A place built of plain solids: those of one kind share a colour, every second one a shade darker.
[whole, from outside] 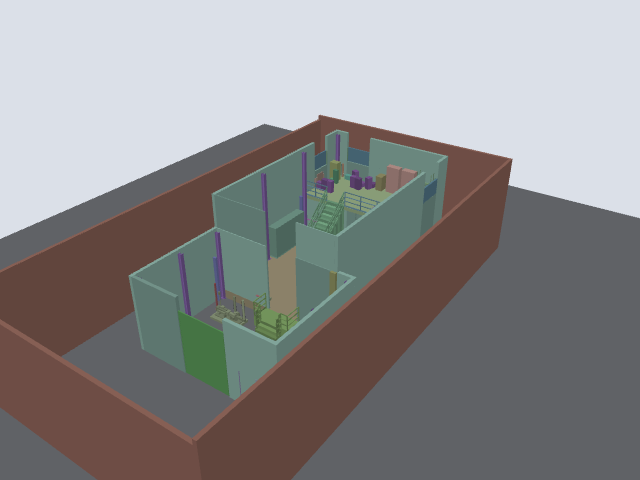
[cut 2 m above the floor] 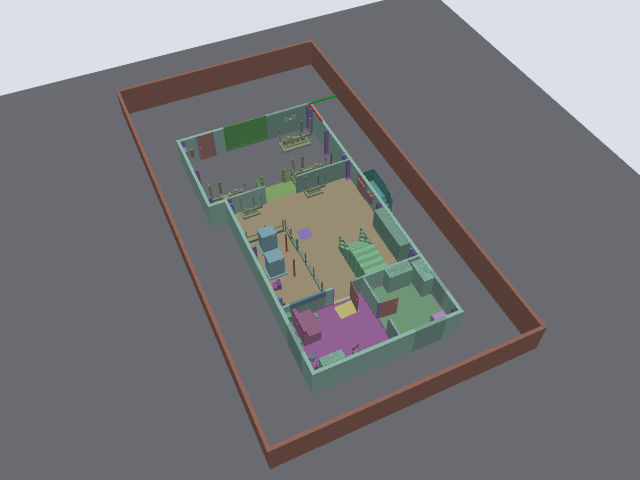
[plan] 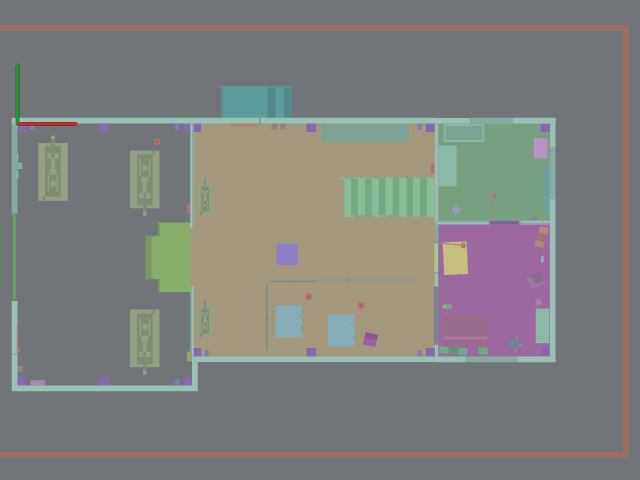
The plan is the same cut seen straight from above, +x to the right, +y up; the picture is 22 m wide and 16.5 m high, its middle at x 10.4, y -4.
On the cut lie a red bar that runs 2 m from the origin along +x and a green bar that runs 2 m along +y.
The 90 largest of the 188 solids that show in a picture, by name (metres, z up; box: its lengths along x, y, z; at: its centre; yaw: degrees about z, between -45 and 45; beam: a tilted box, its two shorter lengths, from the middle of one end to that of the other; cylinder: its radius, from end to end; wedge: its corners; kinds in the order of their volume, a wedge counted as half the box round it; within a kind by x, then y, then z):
{
 "yard_bound_1": {"box": [0.2, 14.88, 6.26], "at": [-6.88, -4.03, 3.08]},
 "yard_bound_2": {"box": [28.0, 0.2, 6.56], "at": [7.02, -11.37, 3.23]},
 "yard_bound_3": {"box": [28.0, 0.2, 6.26], "at": [7.02, 3.3, 3.08]},
 "yard_bound_4": {"box": [0.2, 14.88, 6.56], "at": [20.92, -4.03, 3.23]},
 "wall_1": {"box": [0.2, 3.11, 4.75], "at": [-0.1, -7.65, 2.33]},
 "wall_2": {"box": [0.2, 3.31, 4.75], "at": [-0.1, -1.45, 2.33]},
 "wall_3": {"box": [6.2, 0.2, 4.75], "at": [2.9, 0.1, 2.33]},
 "wall_4": {"box": [6.4, 0.2, 4.75], "at": [3.0, -9.1, 2.33]},
 "wall_5": {"box": [0.06, 2.46, 4.75], "at": [5.97, -6.83, 2.33]},
 "wall_6": {"box": [0.06, 3.6, 4.75], "at": [5.97, -1.8, 2.33]},
 "wall_7": {"box": [0.06, 2.4, 6.82], "at": [6.03, -6.8, 3.36]},
 "wall_8": {"box": [0.06, 3.6, 6.82], "at": [6.03, -1.8, 3.36]},
 "wall_9": {"box": [0.2, 1.2, 4.75], "at": [6.1, -8.6, 2.33]},
 "wall_10": {"box": [8.4, 0.2, 6.82], "at": [10.2, -8.1, 3.36]},
 "wall_11": {"box": [8.4, 0.2, 6.82], "at": [10.2, 0.1, 3.36]},
 "wall_12": {"box": [0.06, 0.67, 2.84], "at": [14.37, -3.73, 1.97]},
 "wall_13": {"box": [0.06, 3.4, 3.44], "at": [14.37, -1.7, 1.67]},
 "wall_14": {"box": [0.06, 2.01, 0.97], "at": [14.43, -6.6, 1.03]},
 "wall_15": {"box": [0.06, 3.4, 3.32], "at": [14.43, -1.7, 1.61]},
 "wall_16": {"box": [1.01, 0.2, 6.82], "at": [14.9, -8.1, 3.36]},
 "wall_17": {"box": [1.16, 0.2, 6.82], "at": [14.97, 0.1, 3.36]},
 "wall_18": {"box": [1.8, 0.06, 3.32], "at": [15.3, -3.43, 1.61]},
 "wall_19": {"box": [1.8, 0.06, 3.32], "at": [15.3, -3.37, 1.61]},
 "wall_20": {"box": [1.81, 0.2, 4.76], "at": [16.3, -8.1, 2.33]},
 "wall_21": {"box": [1.51, 0.2, 4.76], "at": [16.3, 0.1, 2.33]},
 "wall_22": {"box": [1.46, 0.2, 6.82], "at": [17.77, 0.1, 3.36]},
 "wall_23": {"box": [1.0, 0.06, 3.32], "at": [17.8, -3.43, 1.61]},
 "wall_24": {"box": [1.31, 0.2, 6.82], "at": [17.85, -8.1, 3.36]},
 "wall_25": {"box": [0.2, 4.8, 6.82], "at": [18.4, -5.8, 3.36]},
 "wall_26": {"box": [0.2, 0.81, 6.82], "at": [18.4, -3.0, 3.36]},
 "wall_27": {"box": [0.2, 1.81, 4.76], "at": [18.4, -1.7, 2.33]},
 "wall_28": {"box": [0.2, 1.01, 6.82], "at": [18.4, -0.3, 3.36]},
 "raised_floor_engines_1": {"box": [8.53, 8.13, 0.62], "at": [10.2, -4.0, 0.26]},
 "raised_floor_control_1": {"box": [4.03, 4.73, 0.62], "at": [16.35, -5.7, 0.26]},
 "row_1": {"box": [3.0, 0.6, 2.1], "at": [11.95, -0.32, 1.72]},
 "row_2": {"box": [0.48, 1.28, 2.04], "at": [14.78, -1.45, 1.69]},
 "row_3": {"box": [0.6, 1.4, 2.1], "at": [14.78, -1.45, 1.72]},
 "row_4": {"box": [1.28, 0.48, 2.04], "at": [15.35, -0.32, 1.69]},
 "row_5": {"box": [1.4, 0.6, 2.1], "at": [15.35, -0.32, 1.72]},
 "row_6": {"box": [0.33, 1.08, 2.04], "at": [18.05, -6.95, 1.69]},
 "row_7": {"box": [0.45, 1.2, 2.1], "at": [18.05, -6.95, 1.72]},
 "raised_floor_switch_1": {"box": [4.03, 3.53, 0.62], "at": [16.35, -1.7, 0.26]},
 "raised_floor_deck_1": {"box": [4.02, 8.06, 0.24], "at": [16.32, -4.0, 3.39]},
 "stair_1": {"box": [0.26, 1.35, 0.47], "at": [11.6, -2.52, 0.76]},
 "stair_2": {"box": [0.26, 1.35, 0.68], "at": [11.84, -2.52, 0.86]},
 "stair_3": {"box": [0.26, 1.35, 0.89], "at": [12.07, -2.52, 0.96]},
 "stair_4": {"box": [0.26, 1.35, 1.1], "at": [12.31, -2.52, 1.07]},
 "stair_5": {"box": [0.26, 1.35, 1.31], "at": [12.55, -2.52, 1.18]},
 "stair_6": {"box": [0.26, 1.35, 1.52], "at": [12.78, -2.52, 1.28]},
 "stair_7": {"box": [0.26, 1.35, 1.73], "at": [13.02, -2.52, 1.39]},
 "stair_8": {"box": [0.26, 1.35, 1.94], "at": [13.25, -2.52, 1.49]},
 "stair_9": {"box": [0.26, 1.35, 2.15], "at": [13.49, -2.52, 1.59]},
 "stair_10": {"box": [0.26, 1.35, 2.36], "at": [13.73, -2.52, 1.7]},
 "stair_11": {"box": [0.26, 1.35, 2.57], "at": [13.96, -2.52, 1.8]},
 "stair_12": {"box": [0.26, 1.35, 2.78], "at": [14.2, -2.52, 1.91]},
 "pump_unit_1": {"box": [1.02, 1.99, 0.2], "at": [1.22, -1.66, 0.05]},
 "pump_unit_2": {"box": [0.54, 1.75, 0.15], "at": [1.22, -1.64, 0.14]},
 "pump_unit_3": {"box": [0.54, 1.75, 0.15], "at": [4.38, -7.4, 0.14]},
 "pump_unit_4": {"box": [1.02, 1.99, 0.2], "at": [4.38, -7.38, 0.05]},
 "pump_unit_5": {"box": [0.54, 1.75, 0.15], "at": [4.38, -1.93, 0.14]},
 "pump_unit_6": {"box": [1.02, 1.99, 0.2], "at": [4.38, -1.91, 0.05]},
 "pump_unit_7": {"box": [0.56, 1.09, 0.2], "at": [6.45, -6.8, 0.62]},
 "pump_unit_8": {"box": [0.56, 1.09, 0.2], "at": [6.45, -2.61, 0.62]},
 "cabinet_dryer_1": {"box": [0.9, 1.1, 0.15], "at": [9.32, -6.8, 0.59]},
 "cabinet_dryer_2": {"box": [0.7, 0.9, 1.2], "at": [9.32, -6.8, 1.37]},
 "cabinet_dryer_3": {"box": [0.9, 1.1, 0.15], "at": [11.12, -7.1, 0.59]},
 "cabinet_dryer_4": {"box": [0.7, 0.9, 1.2], "at": [11.12, -7.1, 1.37]},
 "door_landing_1": {"box": [0.25, 1.5, 0.43], "at": [4.74, -4.6, 0.17]},
 "door_landing_2": {"box": [1.1, 2.4, 0.62], "at": [5.39, -4.6, 0.26]},
 "cupboard_steel_1": {"box": [0.45, 0.92, 1.88], "at": [18.02, -5.83, 4.4]},
 "cupboard_steel_2": {"box": [0.45, 0.92, 1.88], "at": [18.02, -4.72, 4.4]},
 "yard_step_1": {"box": [1.6, 1.1, 0.56], "at": [7.8, 0.75, 0.27]},
 "yard_step_2": {"box": [0.28, 1.1, 0.42], "at": [8.74, 0.75, 0.2]},
 "control_desk_1": {"box": [1.5, 0.27, 0.3], "at": [15.41, -7.46, 1.49]},
 "control_desk_2": {"box": [1.5, 0.5, 0.79], "at": [15.41, -7.34, 0.92]},
 "control_desk_3": {"box": [0.42, 0.46, 0.79], "at": [15.94, -6.86, 0.92]},
 "window_pane_1": {"box": [0.12, 2.0, 1.11], "at": [14.4, -6.6, 2.06]},
 "window_pane_2": {"box": [1.8, 0.1, 1.01], "at": [16.3, -8.15, 5.2]},
 "window_pane_3": {"box": [1.5, 0.1, 1.01], "at": [16.3, 0.15, 5.2]},
 "window_pane_4": {"box": [0.1, 1.8, 1.01], "at": [18.45, -1.7, 5.2]},
 "roller_shutter_1": {"box": [0.06, 2.86, 3.95], "at": [-0.12, -4.6, 1.93]},
 "archive_row_1": {"box": [0.33, 0.39, 0.87], "at": [15.61, -0.8, 3.89], "yaw": -0.5},
 "archive_row_2": {"box": [0.33, 0.39, 0.87], "at": [17.08, -2.53, 3.89], "yaw": -9.2},
 "archive_row_3": {"box": [0.33, 0.39, 0.87], "at": [17.15, -2.12, 3.89], "yaw": -9.2},
 "archive_row_4": {"box": [0.39, 0.33, 0.87], "at": [17.56, -3.06, 3.89], "yaw": -16.5},
 "filing_tall_1": {"box": [0.47, 0.62, 1.37], "at": [17.5, -0.36, 4.14]},
 "filing_mid_1": {"box": [0.62, 0.47, 1.05], "at": [17.94, -3.79, 3.99]},
 "tool_cabinet_1": {"box": [0.45, 0.7, 0.89], "at": [17.98, -0.84, 1.13]},
 "pier_1": {"box": [0.17, 0.34, 4.75], "at": [5.92, -8.0, 2.33]},
 "radiator_1": {"box": [0.14, 1.6, 0.5], "at": [18.23, -2.27, 0.77]}
}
